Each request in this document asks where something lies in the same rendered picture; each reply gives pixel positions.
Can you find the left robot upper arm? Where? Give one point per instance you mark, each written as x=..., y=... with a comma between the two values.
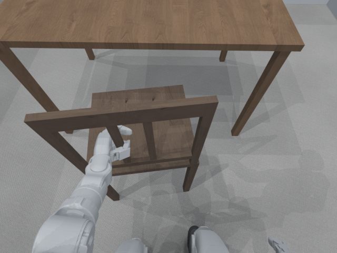
x=63, y=234

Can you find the robot left forearm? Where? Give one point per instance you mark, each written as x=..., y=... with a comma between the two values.
x=88, y=196

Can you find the left robot hand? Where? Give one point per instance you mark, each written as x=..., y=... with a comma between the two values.
x=105, y=145

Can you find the right robot hand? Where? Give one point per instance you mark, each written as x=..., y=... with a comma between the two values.
x=279, y=247

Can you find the table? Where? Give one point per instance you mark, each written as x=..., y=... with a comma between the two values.
x=216, y=25

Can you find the right robot shin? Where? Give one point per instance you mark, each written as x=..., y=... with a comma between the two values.
x=202, y=228

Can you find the right robot thigh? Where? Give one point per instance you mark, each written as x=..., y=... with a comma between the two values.
x=206, y=241

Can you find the chair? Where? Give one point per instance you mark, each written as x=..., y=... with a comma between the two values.
x=159, y=117

